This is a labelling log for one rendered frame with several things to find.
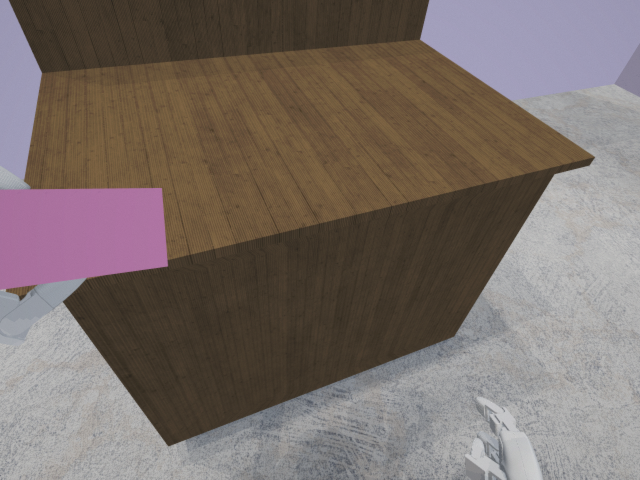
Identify sponge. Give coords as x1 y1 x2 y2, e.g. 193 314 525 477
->
0 188 168 290

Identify left robot hand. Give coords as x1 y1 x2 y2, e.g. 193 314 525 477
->
0 166 87 346

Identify table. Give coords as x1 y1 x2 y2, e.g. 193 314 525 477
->
6 0 595 446

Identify right robot hand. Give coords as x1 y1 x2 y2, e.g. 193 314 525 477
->
465 397 543 480

